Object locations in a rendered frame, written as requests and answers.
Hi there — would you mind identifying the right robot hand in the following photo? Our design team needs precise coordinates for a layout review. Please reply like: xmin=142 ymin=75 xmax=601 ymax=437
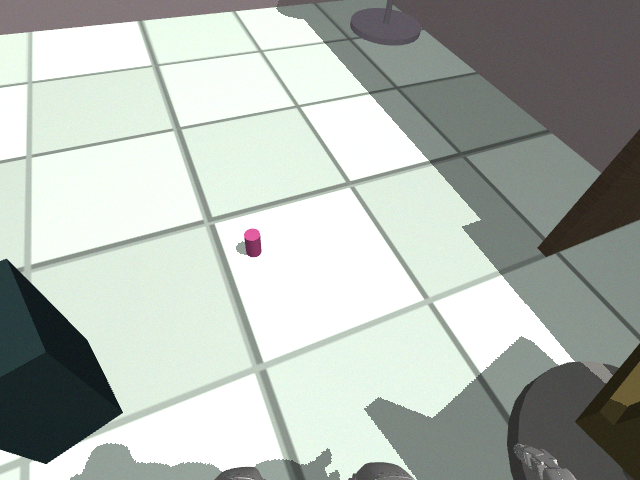
xmin=514 ymin=444 xmax=576 ymax=480

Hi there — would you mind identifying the coat stand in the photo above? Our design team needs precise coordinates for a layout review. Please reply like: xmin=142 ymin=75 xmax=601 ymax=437
xmin=350 ymin=0 xmax=421 ymax=46

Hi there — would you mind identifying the office chair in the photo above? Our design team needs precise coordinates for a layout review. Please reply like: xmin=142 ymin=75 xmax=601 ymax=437
xmin=507 ymin=344 xmax=640 ymax=480

